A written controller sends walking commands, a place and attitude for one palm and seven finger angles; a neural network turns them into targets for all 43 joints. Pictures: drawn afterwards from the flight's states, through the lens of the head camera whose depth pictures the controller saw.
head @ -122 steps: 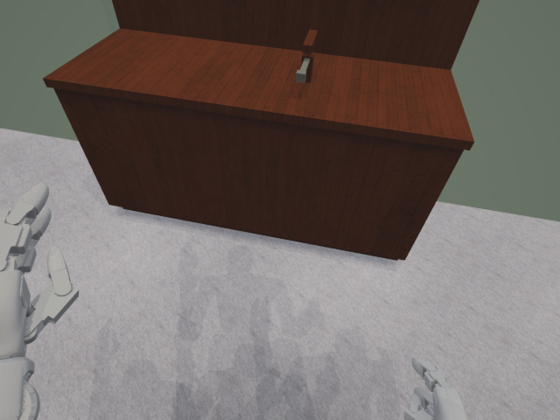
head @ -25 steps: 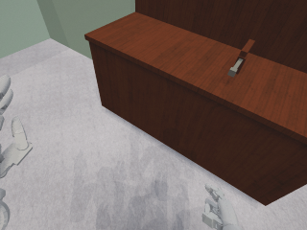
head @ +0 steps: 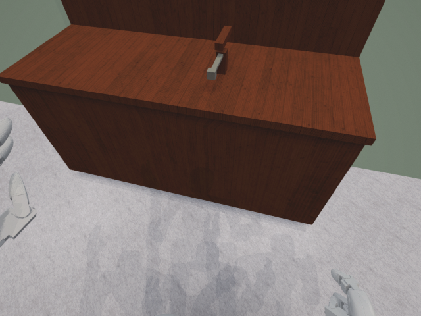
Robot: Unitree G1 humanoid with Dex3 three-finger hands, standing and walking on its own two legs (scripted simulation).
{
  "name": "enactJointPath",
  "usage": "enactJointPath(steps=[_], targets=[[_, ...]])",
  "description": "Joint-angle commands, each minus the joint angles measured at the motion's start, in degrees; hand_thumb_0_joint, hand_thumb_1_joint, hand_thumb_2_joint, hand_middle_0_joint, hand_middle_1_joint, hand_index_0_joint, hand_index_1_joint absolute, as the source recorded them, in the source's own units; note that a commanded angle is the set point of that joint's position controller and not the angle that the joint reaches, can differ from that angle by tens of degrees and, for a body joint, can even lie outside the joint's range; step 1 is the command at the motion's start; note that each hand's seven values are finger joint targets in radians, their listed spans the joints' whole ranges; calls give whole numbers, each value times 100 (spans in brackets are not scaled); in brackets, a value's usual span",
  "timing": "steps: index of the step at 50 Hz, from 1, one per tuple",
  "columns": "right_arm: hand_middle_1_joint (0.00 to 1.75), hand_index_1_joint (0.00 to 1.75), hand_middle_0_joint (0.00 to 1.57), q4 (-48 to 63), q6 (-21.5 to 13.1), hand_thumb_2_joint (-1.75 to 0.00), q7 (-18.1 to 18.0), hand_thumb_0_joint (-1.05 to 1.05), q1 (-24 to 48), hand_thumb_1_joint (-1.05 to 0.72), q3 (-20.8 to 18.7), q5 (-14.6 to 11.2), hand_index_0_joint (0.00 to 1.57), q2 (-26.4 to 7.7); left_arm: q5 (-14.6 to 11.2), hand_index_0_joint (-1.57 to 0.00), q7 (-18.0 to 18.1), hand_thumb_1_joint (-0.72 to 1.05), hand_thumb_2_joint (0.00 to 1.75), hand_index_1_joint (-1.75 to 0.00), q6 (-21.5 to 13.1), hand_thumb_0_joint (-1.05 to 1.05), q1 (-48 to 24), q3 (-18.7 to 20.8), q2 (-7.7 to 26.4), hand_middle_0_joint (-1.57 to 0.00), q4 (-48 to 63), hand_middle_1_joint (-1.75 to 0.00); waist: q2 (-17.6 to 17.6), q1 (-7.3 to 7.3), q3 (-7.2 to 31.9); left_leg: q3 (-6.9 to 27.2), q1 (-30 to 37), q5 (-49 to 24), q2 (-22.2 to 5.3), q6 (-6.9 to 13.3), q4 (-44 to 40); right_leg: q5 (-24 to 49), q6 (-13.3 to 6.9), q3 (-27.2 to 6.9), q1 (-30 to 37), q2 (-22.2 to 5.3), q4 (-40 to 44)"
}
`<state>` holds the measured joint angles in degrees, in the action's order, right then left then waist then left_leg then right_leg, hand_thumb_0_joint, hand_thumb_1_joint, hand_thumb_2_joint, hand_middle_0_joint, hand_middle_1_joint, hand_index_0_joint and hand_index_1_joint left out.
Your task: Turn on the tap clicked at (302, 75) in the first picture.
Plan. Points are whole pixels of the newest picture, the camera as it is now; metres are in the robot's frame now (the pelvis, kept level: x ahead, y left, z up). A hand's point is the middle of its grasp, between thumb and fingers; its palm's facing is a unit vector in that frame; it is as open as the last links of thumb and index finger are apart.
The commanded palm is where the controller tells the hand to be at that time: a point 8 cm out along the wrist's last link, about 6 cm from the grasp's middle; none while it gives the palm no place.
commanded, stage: turn to face it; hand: left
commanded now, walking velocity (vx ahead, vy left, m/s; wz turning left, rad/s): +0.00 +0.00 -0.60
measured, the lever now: (211, 73) +0.81 +0.03 +0.01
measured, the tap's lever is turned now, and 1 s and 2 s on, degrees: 0 0 0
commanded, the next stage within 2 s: take the last steps up to it in 0.92 s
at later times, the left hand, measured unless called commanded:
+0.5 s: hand (105, 222) +0.21 +0.15 +0.17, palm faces +0.17 -0.87 -0.46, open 7.4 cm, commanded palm +0.17 +0.20 +0.18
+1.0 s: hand (139, 240) +0.19 +0.10 +0.16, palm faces -0.01 -0.93 -0.37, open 7.4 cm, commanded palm +0.16 +0.14 +0.18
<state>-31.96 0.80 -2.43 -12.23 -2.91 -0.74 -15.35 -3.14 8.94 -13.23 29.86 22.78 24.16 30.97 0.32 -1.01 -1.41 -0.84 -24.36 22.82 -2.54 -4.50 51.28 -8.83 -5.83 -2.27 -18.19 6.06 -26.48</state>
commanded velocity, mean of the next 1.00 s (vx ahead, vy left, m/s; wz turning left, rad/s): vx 0.00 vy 0.00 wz -0.44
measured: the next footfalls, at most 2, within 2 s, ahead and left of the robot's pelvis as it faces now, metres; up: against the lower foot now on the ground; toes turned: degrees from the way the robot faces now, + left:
left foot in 0.18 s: +0.03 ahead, +0.14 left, +0.00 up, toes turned -4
right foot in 0.50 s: -0.06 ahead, -0.14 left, +0.00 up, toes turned -21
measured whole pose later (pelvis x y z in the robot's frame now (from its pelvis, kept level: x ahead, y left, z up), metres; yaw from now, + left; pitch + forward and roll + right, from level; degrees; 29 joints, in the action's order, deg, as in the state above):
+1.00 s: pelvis -0.11 -0.02 +0.00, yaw -30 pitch +0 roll -1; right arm -32.8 -1.8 -2.7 -13.2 -1.2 -0.4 -11.3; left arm -0.9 8.9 -11.1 27.2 21.1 20.1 27.5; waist -1.4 1.0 0.0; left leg -4.9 -14.2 16.0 -3.9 0.2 30.5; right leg -23.8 1.2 -0.2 -24.3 3.3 -49.4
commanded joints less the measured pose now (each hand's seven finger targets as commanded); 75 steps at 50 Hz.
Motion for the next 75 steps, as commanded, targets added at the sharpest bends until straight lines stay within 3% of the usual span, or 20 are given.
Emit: enactJointPath(steps=[1, 8, 12, 16, 23, 25, 26, 27, 31, 41, 44, 46, 51, 56, 57, 59, 60, 65, 71, 75], targets=[[30, 30, 20, 997, -229, -90, 40, 0, 498, -90, 11, -48, 20, -314, -62, -20, 77, 90, 90, -30, -210, 0, -91, 603, 716, -20, 583, -30, -678, 278, 969, 78, -100, 163, 13, 117, -717, 856, -290, -2131, 1041, -1687, 947], [30, 30, 20, 1075, -86, -90, 58, 0, 392, -90, 17, -5, 20, -375, 14, -20, 31, 90, 90, -30, -204, 0, -830, 341, 835, -20, 1129, -30, -300, 189, 786, -33, 1681, -213, -42, 389, -2688, -1170, 197, -2233, -343, -1166, 1109], [30, 30, 20, 1131, -263, -90, 6, 0, 555, -90, 100, 87, 20, -221, 207, -20, 29, 90, 90, -30, -278, 0, -1152, 511, 968, -20, 1337, -30, 1800, 334, 425, 1648, 705, 741, -2292, 1494, -4202, -1667, 738, -322, -989, -193, -3259], [30, 30, 20, 949, -378, -90, 142, 0, 412, -90, -11, 21, 20, -275, 179, -20, -69, 90, 90, -30, -242, 0, -948, 130, 400, -20, 875, -30, 1224, 303, -68, -70, 618, -601, -1778, 1143, -3559, -1609, 822, 133, -1004, -620, -3104], [30, 30, 20, 789, -700, -90, 169, 0, 216, -90, -38, 13, 20, -449, 251, -20, -12, 90, 90, -30, -111, 0, -1316, 123, 508, -20, 659, -30, 1050, 145, 409, -684, 1155, -1935, -1508, 521, -2049, -559, 872, 911, 524, -390, -87], [30, 30, 20, 839, -683, -90, 213, 0, 212, -90, 3, -15, 20, -260, 273, -20, 38, 90, 90, -30, -193, 0, -1306, 343, 798, -20, 862, -30, -270, 142, 827, -884, 483, -949, -844, 210, -647, 1400, 329, -492, 1337, -1320, 319], [30, 30, 20, 962, -656, -90, 190, 0, 482, -90, 93, 18, 20, -88, 231, -20, 112, 90, 90, -30, -242, 0, -1106, 683, 1113, -20, 946, -30, -1374, 287, 926, -707, -632, 966, -222, 39, 398, 3315, -217, -1897, 1792, -2194, 319], [30, 30, 20, 964, -597, -90, 165, 0, 577, -90, 36, -34, 20, -121, 94, -20, 122, 90, 90, -30, -186, 0, -909, 760, 1086, -20, 1027, -30, -1641, 349, 1210, -43, -761, 1013, -204, 59, 1196, 3233, -321, -2178, 1707, -2395, 404], [30, 30, 20, 879, -331, -90, 166, 0, 724, -90, 184, 25, 20, 49, -30, -20, 137, 90, 90, -30, -344, 0, 330, 1138, 1098, -20, 1580, -30, -450, 207, 1427, 195, -1095, 374, -252, 9, 1142, 3222, -481, -1462, 2120, -2017, 58], [30, 30, 20, 800, -330, -90, -10, 0, 376, -90, -40, -50, 20, -298, 22, -20, 79, 90, 90, -30, -192, 0, 278, 804, 709, -20, 873, -30, -555, 37, 1111, -106, 1435, -709, -46, 289, -2310, 396, 4, -1455, 180, -1495, 433], [30, 30, 20, 889, -401, -90, -111, 0, 474, -90, -106, -31, 20, -551, 121, -20, 41, 90, 90, -30, -256, 0, -286, 577, 663, -20, 1159, -30, 1104, 170, 711, 1343, 1829, -1776, -1587, 985, -3289, -1371, 582, -575, -851, -388, -1054], [30, 30, 20, 790, -512, -90, -120, 0, 505, -90, 11, 93, 20, -292, 208, -20, 35, 90, 90, -30, -279, 0, -524, 399, 649, -20, 1032, -30, 1629, 152, 434, 1549, 1033, -2185, -2129, 1435, -3602, -1897, 722, -60, -895, -487, -3012], [30, 30, 20, 650, -813, -90, 21, 0, 306, -90, -22, 24, 20, -399, 304, -20, 24, 90, 90, -30, -177, 0, -1198, -200, 324, -20, 1323, -30, 1564, 85, 234, 208, 1033, -2607, -1475, 1018, -3091, -1666, 806, 576, -353, -529, -1930], [30, 30, 20, 547, -799, -90, -17, 0, 512, -90, 85, 59, 20, -310, 315, -20, 137, 90, 90, -30, -129, 0, -1028, 264, 642, -20, 780, -30, 1047, 90, 481, -41, 140, 202, -948, 804, -2686, -1110, 694, 948, 1329, -581, 56], [30, 30, 20, 544, -733, -90, -16, 0, 485, -90, 83, 60, 20, -229, 314, -20, 150, 90, 90, -30, -154, 0, -934, 348, 696, -20, 741, -30, 540, 65, 561, -249, -88, 612, -678, 677, -2115, -1294, 481, 465, 1461, -955, 400], [30, 30, 20, 620, -629, -90, -29, 0, 682, -90, 139, 79, 20, -98, 209, -20, 158, 90, 90, -30, -153, 0, -764, 616, 1013, -20, 702, -30, -1323, 155, 367, -425, -1302, 876, 74, 413, 268, -1981, -452, -2325, 1440, -2686, 1476], [30, 30, 20, 543, -632, -90, -27, 0, 733, -90, 61, 70, 20, -224, 185, -20, 147, 90, 90, -30, -156, 0, -897, 652, 1025, -20, 677, -30, -1176, 155, 352, 44, -1406, 563, -98, 396, 1085, -2598, -546, -2546, 1090, -2933, 1743], [30, 30, 20, 370, -483, -90, -30, 0, 617, -90, 126, 55, 20, -136, 172, -20, 60, 90, 90, -30, -361, 0, -121, 609, 701, -20, 457, -30, -701, 20, 434, 38, -1180, -417, -348, 309, 606, -193, -348, -617, 1185, -2382, 1236], [30, 30, 20, 436, -715, -90, -118, 0, 499, -90, -62, 87, 20, -185, 244, -20, 168, 90, 90, -30, -384, 0, -443, 432, 671, -20, 813, -30, -940, 193, 603, -581, 161, -480, -61, 525, -1420, -104, -260, -474, 1136, -2323, 962], [30, 30, 20, 447, -802, -90, -199, 0, 281, -90, -150, 95, 20, -280, 263, -20, 220, 90, 90, -30, -405, 0, -801, 353, 671, -20, 1133, -30, -290, 44, 668, -729, 1418, -776, 78, 589, -2627, -865, 95, -65, 710, -1898, 70]])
